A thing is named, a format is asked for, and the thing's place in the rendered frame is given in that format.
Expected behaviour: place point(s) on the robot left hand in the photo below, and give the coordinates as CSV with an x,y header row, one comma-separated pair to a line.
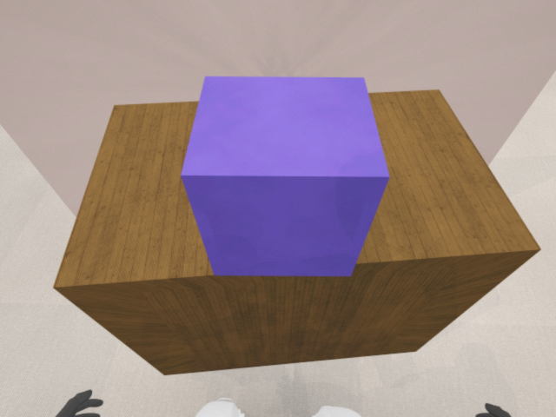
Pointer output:
x,y
79,403

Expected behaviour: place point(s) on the pedestal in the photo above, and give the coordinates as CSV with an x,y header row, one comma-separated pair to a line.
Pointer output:
x,y
443,236

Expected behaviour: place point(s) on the carton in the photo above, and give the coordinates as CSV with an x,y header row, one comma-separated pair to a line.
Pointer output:
x,y
284,174

